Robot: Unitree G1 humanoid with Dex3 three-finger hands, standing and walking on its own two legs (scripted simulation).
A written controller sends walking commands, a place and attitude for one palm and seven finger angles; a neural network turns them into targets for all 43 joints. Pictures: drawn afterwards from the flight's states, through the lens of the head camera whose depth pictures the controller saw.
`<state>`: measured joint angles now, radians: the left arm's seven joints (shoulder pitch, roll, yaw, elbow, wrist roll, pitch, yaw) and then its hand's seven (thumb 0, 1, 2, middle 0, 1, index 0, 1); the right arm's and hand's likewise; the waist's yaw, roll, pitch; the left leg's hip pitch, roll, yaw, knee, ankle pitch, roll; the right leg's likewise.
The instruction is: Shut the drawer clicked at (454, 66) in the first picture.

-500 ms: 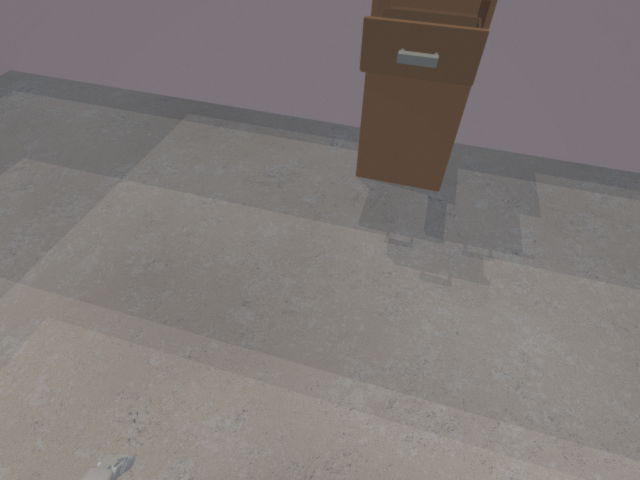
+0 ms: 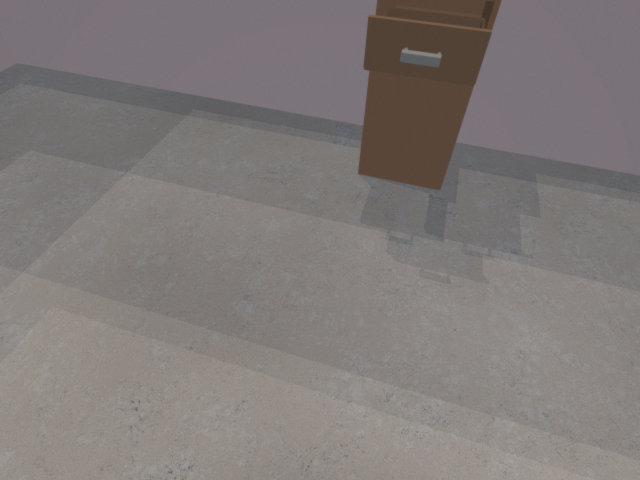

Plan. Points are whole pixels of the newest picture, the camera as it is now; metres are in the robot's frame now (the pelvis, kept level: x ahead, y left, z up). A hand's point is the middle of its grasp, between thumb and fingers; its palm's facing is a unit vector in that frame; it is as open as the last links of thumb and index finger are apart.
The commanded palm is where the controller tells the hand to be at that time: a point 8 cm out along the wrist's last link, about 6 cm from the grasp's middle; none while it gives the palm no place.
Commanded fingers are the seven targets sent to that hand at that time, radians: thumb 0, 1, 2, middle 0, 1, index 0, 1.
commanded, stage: stand and wait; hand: left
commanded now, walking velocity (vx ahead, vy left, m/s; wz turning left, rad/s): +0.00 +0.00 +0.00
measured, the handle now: (421, 55) +1.30 -0.24 -0.03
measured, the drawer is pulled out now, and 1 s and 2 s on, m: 0.28 0.28 0.28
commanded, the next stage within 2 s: look at it before walking up in 0.32 s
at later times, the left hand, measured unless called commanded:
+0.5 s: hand out of the picture +0.07 +0.24 -0.15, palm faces -0.03 -0.94 -0.33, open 7.4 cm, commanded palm none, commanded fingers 0.00 0.90 0.90 -0.20 -0.30 -0.20 -0.30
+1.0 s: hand out of the picture +0.07 +0.25 -0.15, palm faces -0.03 -0.94 -0.34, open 7.4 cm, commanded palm none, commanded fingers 0.00 0.90 0.90 -0.20 -0.30 -0.20 -0.30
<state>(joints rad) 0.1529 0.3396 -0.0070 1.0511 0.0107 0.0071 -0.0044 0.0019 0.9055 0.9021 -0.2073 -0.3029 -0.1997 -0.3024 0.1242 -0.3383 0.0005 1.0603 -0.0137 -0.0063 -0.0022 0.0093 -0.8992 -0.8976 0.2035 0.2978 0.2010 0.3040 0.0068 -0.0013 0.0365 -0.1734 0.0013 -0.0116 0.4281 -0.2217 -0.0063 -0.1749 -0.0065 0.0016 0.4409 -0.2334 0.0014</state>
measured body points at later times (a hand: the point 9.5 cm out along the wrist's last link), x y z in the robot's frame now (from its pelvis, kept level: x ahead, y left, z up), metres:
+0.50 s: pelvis -0.01 +0.00 +0.00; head +0.00 +0.00 +0.45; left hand +0.08 +0.29 -0.13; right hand +0.07 -0.30 -0.13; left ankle +0.01 +0.12 -0.74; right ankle +0.00 -0.12 -0.74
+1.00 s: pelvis +0.00 +0.00 +0.00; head +0.01 +0.00 +0.45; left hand +0.08 +0.29 -0.13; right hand +0.08 -0.30 -0.13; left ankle +0.01 +0.12 -0.74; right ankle +0.00 -0.12 -0.74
